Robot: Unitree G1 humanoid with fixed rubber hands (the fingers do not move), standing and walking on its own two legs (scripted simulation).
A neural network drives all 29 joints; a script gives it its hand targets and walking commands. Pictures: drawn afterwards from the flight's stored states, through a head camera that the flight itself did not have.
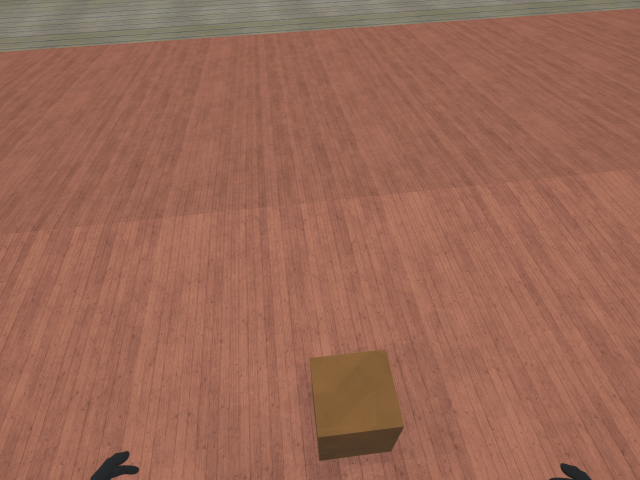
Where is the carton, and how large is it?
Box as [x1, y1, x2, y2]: [310, 349, 403, 460]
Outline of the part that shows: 385,349 310,358 319,460 391,450 403,427 403,423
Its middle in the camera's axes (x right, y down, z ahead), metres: +0.09 +0.46 +1.09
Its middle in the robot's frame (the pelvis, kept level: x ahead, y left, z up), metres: +0.42 -0.05 -0.66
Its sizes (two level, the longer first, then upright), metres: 0.210 0.200 0.250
